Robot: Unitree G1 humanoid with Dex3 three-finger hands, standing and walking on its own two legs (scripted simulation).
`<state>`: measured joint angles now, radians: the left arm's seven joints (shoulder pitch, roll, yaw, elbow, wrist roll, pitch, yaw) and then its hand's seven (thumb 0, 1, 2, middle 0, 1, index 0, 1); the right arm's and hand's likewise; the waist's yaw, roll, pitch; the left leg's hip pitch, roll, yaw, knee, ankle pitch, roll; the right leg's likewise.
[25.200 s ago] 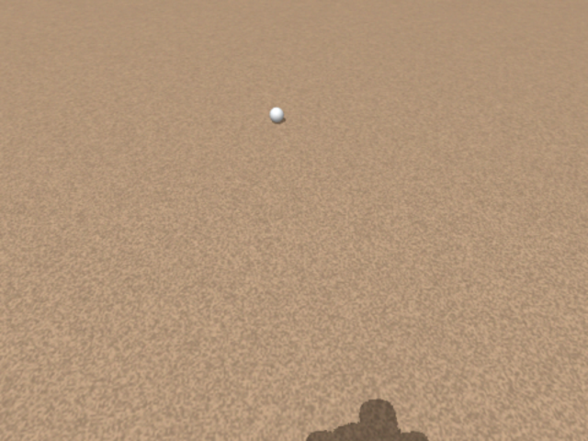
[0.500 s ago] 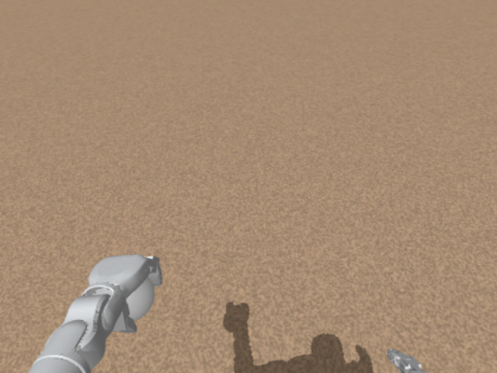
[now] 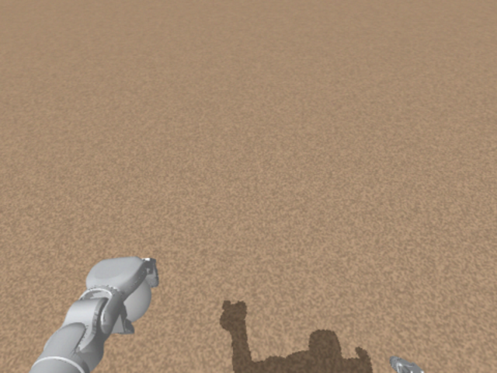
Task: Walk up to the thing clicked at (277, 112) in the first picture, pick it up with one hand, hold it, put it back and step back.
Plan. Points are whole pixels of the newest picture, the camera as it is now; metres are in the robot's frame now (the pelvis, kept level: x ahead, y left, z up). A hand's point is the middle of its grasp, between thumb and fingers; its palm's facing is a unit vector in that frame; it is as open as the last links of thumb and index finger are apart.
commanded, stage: crouch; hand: left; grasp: from above
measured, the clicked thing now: (125, 297) +0.30 +0.23 -0.06
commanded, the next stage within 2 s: lower in 1.80 s
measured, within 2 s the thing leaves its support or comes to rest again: neither
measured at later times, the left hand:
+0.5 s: hand (148, 324) +0.31 +0.24 -0.23, palm faces -0.42 +0.01 -0.91, open 10.1 cm
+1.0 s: hand (167, 344) +0.34 +0.26 -0.46, palm faces -0.45 -0.02 -0.89, open 10.1 cm
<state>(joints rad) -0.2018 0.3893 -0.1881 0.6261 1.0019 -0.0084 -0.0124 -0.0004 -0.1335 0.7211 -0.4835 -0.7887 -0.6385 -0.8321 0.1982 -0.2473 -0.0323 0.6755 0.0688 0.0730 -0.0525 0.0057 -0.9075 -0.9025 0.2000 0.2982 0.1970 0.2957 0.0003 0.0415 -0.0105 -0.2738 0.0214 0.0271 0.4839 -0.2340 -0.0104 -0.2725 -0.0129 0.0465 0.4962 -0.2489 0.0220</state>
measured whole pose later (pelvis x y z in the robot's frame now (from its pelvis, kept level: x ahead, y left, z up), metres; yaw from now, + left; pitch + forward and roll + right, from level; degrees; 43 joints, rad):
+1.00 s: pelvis -0.07 +0.01 -0.30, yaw -1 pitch +37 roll -5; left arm -0.71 0.51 0.02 1.22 1.21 -0.15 0.40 -0.01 -0.12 0.71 -0.47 -0.78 -0.64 -0.84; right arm 0.17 -0.23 -0.04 0.77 -0.09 -0.07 0.04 0.00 -0.90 -0.90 0.20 0.30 0.20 0.29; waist -0.14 0.03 -0.20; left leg -1.96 0.01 -0.08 1.95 -0.64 -0.01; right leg -1.89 0.01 -0.01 1.91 -0.66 0.04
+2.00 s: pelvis -0.08 +0.00 -0.43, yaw -4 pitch +34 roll -6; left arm -0.87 0.64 0.09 1.44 1.24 -0.19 0.44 0.00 -0.12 0.72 -0.48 -0.79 -0.64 -0.84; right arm 0.13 -0.25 0.01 0.80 -0.14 -0.08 0.12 0.00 -0.91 -0.90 0.20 0.30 0.20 0.30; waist -0.19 -0.01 -0.09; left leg -2.27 0.01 -0.13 2.34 -0.67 -0.03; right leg -2.21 0.05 -0.04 2.29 -0.68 0.04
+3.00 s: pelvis -0.08 +0.00 -0.48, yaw -9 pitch +29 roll -10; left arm -0.88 0.79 0.20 1.63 1.30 -0.25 0.62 0.00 -0.12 0.71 -0.48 -0.78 -0.65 -0.83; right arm 0.08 -0.29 0.14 0.80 -0.26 -0.17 0.23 0.00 -0.90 -0.90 0.20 0.30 0.20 0.30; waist -0.28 -0.08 0.05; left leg -2.36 0.01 -0.23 2.55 -0.72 -0.05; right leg -2.28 0.08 -0.10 2.44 -0.69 0.06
